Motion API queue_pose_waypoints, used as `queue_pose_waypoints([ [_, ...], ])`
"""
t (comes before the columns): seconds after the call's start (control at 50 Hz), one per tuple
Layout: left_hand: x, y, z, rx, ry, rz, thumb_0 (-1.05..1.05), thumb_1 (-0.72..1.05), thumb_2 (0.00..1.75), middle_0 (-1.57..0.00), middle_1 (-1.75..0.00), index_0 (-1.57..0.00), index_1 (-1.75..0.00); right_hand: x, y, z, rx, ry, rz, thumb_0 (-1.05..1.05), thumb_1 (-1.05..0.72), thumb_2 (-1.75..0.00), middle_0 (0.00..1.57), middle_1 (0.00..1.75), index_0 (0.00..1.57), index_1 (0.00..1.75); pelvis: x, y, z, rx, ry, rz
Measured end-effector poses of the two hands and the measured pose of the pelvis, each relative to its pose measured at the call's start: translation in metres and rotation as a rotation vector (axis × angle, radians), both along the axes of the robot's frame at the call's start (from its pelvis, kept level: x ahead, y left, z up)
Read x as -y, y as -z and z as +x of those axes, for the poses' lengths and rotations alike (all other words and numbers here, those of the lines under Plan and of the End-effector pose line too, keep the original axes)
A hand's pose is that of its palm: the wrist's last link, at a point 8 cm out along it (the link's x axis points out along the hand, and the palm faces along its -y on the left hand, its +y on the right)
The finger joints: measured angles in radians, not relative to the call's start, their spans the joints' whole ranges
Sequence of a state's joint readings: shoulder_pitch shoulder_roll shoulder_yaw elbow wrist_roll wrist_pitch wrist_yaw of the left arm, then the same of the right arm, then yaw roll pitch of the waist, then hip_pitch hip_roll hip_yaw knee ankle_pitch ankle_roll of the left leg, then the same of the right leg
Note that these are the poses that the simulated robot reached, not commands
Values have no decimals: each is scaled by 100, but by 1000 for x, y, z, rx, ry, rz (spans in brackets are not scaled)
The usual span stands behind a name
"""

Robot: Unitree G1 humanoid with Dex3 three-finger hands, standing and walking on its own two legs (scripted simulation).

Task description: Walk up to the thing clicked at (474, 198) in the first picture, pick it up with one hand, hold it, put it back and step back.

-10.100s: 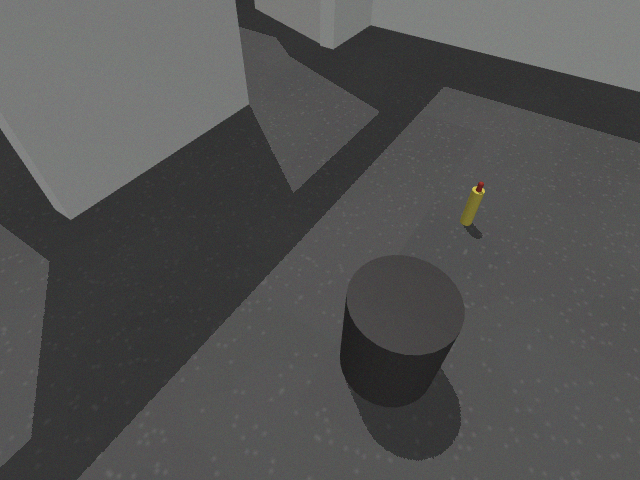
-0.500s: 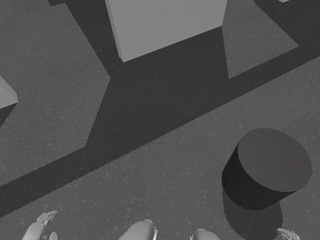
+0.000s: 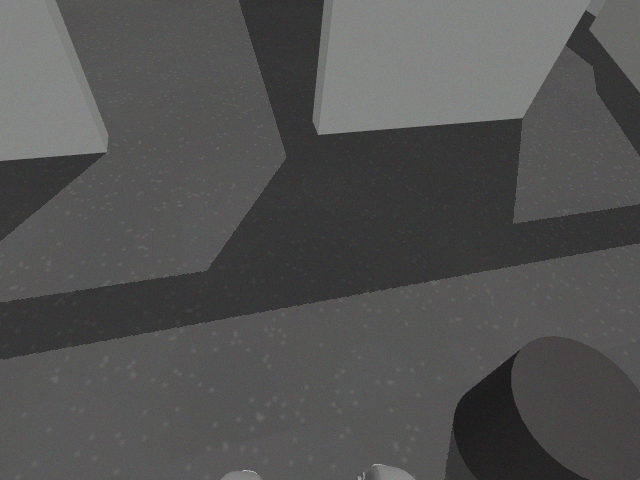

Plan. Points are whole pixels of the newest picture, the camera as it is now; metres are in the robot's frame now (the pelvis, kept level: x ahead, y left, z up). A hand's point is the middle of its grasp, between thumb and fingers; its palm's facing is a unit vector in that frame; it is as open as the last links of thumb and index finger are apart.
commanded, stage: walk up
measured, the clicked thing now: out of the picture +0.57 -1.36 -0.64
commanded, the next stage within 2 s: stand in 0.96 s
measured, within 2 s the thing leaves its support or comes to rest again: neither
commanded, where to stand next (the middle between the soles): +0.07 -0.05 m, yaw +5 degrees
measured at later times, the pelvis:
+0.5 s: pelvis +0.00 -0.02 +0.00, yaw +7 degrees
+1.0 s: pelvis +0.01 -0.02 +0.03, yaw +8 degrees
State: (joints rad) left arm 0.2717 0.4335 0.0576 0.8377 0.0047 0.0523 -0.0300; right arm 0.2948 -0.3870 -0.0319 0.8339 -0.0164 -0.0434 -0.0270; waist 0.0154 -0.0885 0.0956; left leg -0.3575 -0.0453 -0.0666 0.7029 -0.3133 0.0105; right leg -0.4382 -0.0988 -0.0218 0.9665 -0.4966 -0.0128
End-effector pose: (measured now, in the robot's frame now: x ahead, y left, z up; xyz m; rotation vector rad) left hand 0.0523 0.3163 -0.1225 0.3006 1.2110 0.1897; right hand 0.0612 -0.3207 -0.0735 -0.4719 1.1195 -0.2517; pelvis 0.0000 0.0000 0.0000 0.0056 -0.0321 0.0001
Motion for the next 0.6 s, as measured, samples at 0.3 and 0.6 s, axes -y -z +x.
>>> queue_pose_waypoints([
  [0.3,22,-24,-38,27,-97,68,1,90,89,-21,-30,-20,-30,2,34,58,37,-107,115,1,-90,-89,21,30,20,30,22,2,-5,5,-98,6],
  [0.6,25,-24,-20,38,-105,39,1,90,89,-20,-30,-20,-30,-4,25,60,-38,-100,122,1,-90,-89,21,30,20,30,24,-10,4,-2,-134,-1],
])
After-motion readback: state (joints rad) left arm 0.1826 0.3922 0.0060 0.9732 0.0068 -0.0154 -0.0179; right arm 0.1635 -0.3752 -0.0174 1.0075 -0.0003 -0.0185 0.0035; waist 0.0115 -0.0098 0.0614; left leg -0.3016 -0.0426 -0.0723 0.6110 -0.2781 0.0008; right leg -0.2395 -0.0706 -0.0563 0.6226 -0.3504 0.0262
